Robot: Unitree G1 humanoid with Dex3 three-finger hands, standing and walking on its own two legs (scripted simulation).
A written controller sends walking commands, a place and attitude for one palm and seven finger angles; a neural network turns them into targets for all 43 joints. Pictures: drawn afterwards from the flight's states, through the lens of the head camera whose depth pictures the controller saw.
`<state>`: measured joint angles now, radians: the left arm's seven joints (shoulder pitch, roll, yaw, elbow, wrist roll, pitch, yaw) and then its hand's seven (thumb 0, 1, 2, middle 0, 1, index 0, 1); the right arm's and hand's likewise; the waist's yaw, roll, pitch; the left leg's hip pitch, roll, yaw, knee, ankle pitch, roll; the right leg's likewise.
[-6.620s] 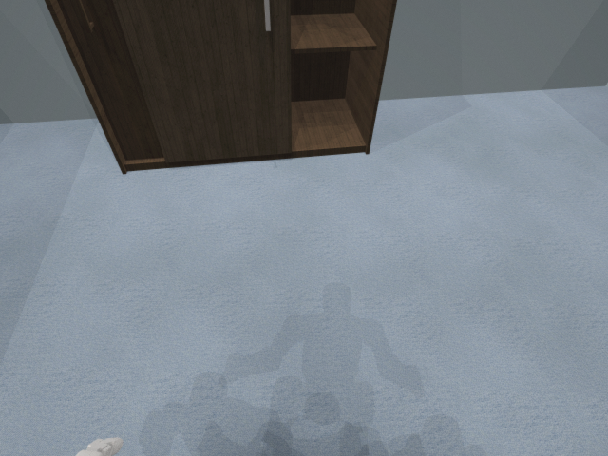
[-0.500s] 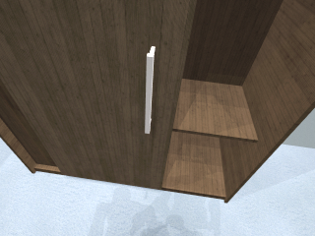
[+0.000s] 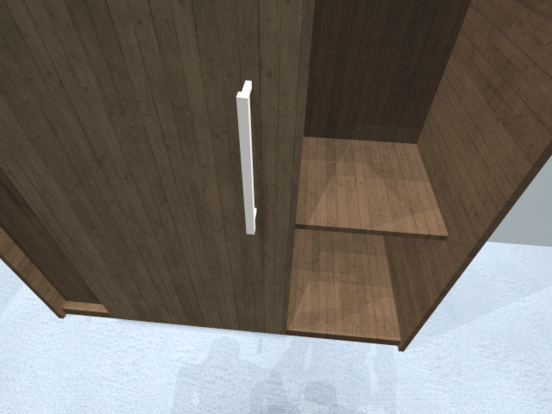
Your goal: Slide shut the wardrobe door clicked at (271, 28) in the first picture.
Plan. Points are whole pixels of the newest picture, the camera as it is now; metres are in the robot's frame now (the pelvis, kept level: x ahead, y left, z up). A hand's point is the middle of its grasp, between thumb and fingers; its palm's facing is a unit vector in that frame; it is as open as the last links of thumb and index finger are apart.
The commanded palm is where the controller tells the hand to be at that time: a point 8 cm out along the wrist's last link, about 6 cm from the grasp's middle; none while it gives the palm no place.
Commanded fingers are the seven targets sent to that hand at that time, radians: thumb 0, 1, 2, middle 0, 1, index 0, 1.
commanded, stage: come to a stop and stand still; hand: left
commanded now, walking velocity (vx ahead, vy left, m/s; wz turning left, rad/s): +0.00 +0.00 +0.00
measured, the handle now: (249, 168) +0.52 +0.08 +0.08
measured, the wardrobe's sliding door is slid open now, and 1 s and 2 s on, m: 0.42 0.42 0.42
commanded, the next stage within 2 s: look again from close up in 0.40 s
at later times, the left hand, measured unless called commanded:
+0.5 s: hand out of the picture -0.04 +0.18 -0.17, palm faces +0.04 -0.98 -0.17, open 7.4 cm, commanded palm none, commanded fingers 0.00 0.90 0.90 -0.20 -0.30 -0.20 -0.30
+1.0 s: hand out of the picture -0.05 +0.18 -0.17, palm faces +0.04 -0.99 -0.15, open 7.4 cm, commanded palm none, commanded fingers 0.00 0.90 0.90 -0.20 -0.30 -0.20 -0.30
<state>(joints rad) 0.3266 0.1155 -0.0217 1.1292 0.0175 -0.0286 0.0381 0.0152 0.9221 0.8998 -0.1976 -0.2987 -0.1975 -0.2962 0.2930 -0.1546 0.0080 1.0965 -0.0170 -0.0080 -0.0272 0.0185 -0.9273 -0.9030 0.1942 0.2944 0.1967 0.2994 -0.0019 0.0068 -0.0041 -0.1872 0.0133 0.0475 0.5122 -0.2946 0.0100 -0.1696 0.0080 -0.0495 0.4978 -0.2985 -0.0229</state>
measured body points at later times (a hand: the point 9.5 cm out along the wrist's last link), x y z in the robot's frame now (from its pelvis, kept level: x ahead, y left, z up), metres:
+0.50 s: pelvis -0.01 +0.02 +0.00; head -0.02 +0.02 +0.45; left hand -0.04 +0.23 -0.16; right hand -0.03 -0.19 -0.16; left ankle -0.01 +0.11 -0.74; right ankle -0.02 -0.10 -0.74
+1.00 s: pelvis -0.02 +0.02 +0.01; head -0.03 +0.03 +0.46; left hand -0.05 +0.23 -0.16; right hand -0.03 -0.19 -0.15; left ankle -0.01 +0.11 -0.74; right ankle -0.02 -0.10 -0.74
